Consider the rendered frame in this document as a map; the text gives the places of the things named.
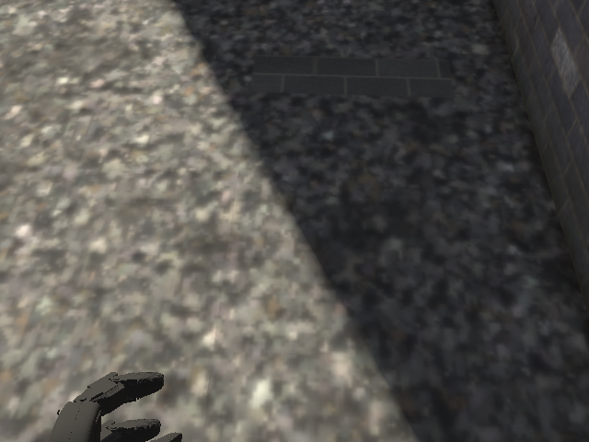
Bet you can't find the left robot hand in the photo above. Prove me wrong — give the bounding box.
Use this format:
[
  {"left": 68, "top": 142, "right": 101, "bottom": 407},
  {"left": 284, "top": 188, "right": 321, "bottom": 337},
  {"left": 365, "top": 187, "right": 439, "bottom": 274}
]
[{"left": 48, "top": 372, "right": 182, "bottom": 442}]

